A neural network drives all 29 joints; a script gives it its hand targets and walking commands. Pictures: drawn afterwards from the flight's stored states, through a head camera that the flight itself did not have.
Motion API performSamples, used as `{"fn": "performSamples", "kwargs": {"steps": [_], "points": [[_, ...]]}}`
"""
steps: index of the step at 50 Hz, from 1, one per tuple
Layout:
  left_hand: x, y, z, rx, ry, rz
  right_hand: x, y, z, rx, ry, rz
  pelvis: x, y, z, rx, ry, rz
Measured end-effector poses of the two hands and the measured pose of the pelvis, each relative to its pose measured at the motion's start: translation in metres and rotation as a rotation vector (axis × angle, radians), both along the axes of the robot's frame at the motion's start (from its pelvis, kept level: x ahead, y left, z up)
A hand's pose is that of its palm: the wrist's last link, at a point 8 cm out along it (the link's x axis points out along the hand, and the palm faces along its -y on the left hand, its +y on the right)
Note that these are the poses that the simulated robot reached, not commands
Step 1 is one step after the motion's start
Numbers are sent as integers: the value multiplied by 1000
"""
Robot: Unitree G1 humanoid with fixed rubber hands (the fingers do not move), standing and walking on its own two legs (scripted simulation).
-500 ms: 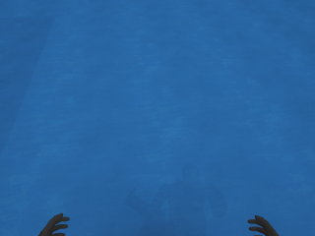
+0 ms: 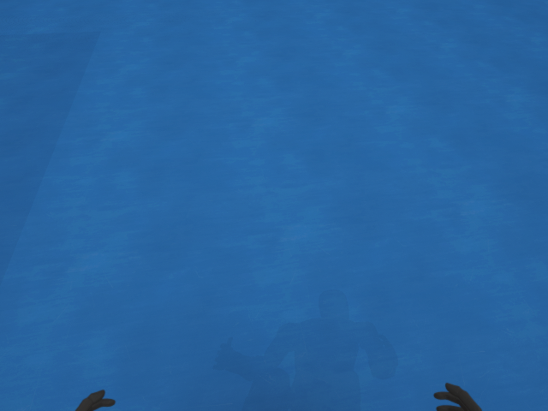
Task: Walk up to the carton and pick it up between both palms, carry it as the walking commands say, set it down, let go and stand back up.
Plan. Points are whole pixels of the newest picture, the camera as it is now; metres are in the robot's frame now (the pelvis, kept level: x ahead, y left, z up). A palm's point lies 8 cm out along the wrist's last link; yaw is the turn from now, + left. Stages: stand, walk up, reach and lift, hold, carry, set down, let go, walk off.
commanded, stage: stand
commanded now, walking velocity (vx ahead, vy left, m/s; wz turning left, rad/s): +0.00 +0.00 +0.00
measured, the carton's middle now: out of the picture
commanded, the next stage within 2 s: walk up in 2.00 s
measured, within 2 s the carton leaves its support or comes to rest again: neither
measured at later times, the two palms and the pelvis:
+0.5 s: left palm out of the picture +0.11 +0.29 -0.08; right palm out of the picture +0.11 -0.29 -0.08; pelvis +0.00 +0.00 +0.02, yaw +0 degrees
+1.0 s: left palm out of the picture +0.09 +0.29 -0.07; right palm out of the picture +0.09 -0.29 -0.08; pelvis -0.01 +0.00 +0.03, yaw +0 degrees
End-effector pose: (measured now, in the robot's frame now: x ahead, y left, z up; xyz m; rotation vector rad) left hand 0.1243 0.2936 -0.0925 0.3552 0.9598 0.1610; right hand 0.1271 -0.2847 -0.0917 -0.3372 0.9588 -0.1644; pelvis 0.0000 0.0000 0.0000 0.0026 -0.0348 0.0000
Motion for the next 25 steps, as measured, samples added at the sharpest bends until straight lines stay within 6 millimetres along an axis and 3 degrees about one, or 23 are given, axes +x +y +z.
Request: {"fn": "performSamples", "kwargs": {"steps": [16,25], "points": [[-12,-2,11,2,54,21,-6,-6,6,12,40,-14,-2,-1,15,3,-13,0],[-15,-5,14,-3,81,10,-20,-5,8,25,85,-38,-4,-2,23,5,-26,0]]}}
